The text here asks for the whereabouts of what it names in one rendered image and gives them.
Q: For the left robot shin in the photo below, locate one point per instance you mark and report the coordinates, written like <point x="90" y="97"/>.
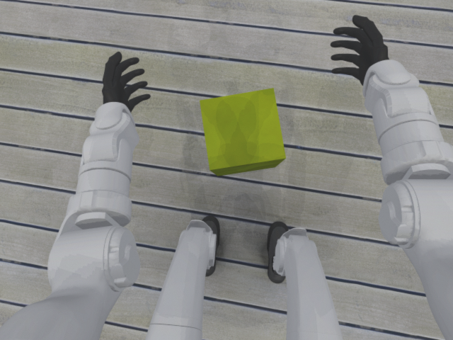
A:
<point x="196" y="223"/>

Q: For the robot right forearm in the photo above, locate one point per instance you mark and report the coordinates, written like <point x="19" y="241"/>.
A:
<point x="407" y="130"/>

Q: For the left robot hand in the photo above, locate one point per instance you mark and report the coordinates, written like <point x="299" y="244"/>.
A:
<point x="114" y="84"/>

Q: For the right robot hand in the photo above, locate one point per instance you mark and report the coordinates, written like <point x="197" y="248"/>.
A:
<point x="370" y="47"/>

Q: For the robot left forearm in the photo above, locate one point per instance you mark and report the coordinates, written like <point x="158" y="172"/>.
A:
<point x="102" y="192"/>

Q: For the carton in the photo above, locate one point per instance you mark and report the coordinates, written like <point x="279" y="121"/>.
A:
<point x="242" y="132"/>

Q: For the robot right thigh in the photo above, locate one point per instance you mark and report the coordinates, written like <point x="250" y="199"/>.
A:
<point x="311" y="314"/>

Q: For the robot right upper arm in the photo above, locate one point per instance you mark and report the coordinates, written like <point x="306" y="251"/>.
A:
<point x="417" y="215"/>

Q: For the robot left upper arm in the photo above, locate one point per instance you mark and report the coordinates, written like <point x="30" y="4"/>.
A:
<point x="89" y="268"/>

